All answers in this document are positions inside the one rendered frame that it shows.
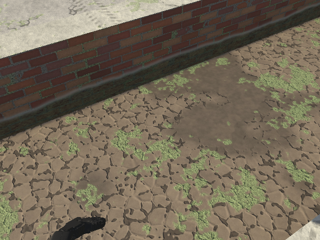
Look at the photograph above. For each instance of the robot left hand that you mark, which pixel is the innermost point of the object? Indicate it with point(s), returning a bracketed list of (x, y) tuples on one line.
[(78, 227)]

